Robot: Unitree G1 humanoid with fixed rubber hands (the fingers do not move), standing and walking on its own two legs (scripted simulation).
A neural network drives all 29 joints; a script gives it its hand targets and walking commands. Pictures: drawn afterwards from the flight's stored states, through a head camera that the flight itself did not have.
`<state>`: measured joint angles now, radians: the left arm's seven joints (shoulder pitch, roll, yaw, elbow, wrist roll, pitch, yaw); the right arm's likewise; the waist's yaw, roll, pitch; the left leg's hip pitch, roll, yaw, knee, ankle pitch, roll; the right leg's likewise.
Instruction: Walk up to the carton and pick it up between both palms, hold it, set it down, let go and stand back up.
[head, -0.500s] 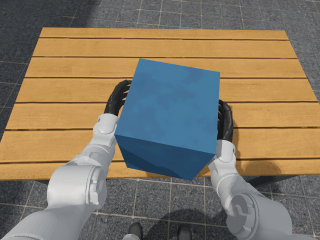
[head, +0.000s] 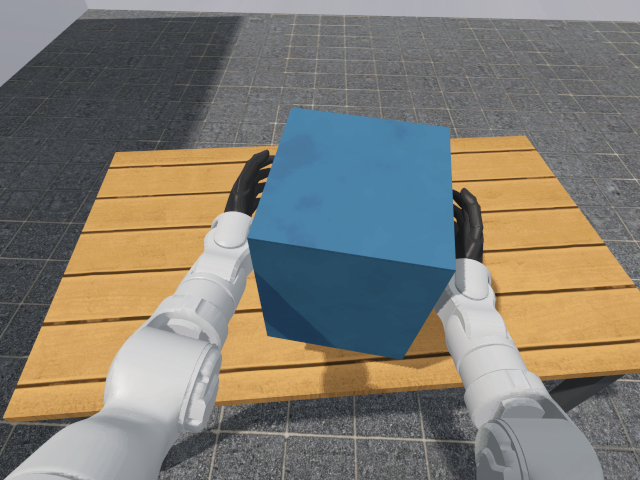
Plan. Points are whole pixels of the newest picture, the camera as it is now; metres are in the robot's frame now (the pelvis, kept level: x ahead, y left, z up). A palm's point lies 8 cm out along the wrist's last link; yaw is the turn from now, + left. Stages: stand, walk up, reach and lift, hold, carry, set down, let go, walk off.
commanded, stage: reach and lift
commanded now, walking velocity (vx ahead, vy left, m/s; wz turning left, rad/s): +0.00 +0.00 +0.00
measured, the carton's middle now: (350, 241) +0.41 -0.05 +0.07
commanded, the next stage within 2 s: hold in 1.76 s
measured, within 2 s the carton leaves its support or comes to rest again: neither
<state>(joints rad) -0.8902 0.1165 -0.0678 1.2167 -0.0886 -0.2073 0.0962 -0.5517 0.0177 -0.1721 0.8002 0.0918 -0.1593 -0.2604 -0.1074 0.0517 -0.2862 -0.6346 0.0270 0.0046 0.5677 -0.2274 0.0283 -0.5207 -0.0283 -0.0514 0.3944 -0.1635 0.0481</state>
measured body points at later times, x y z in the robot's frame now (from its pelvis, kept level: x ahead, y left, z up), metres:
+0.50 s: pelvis -0.01 -0.04 +0.02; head -0.01 -0.02 +0.47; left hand +0.40 +0.11 +0.13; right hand +0.38 -0.18 +0.11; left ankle +0.01 +0.09 -0.73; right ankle +0.00 -0.16 -0.73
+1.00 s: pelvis -0.01 -0.04 +0.02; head -0.05 +0.00 +0.46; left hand +0.38 +0.12 +0.17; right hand +0.37 -0.17 +0.15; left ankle +0.01 +0.09 -0.73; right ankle +0.00 -0.16 -0.73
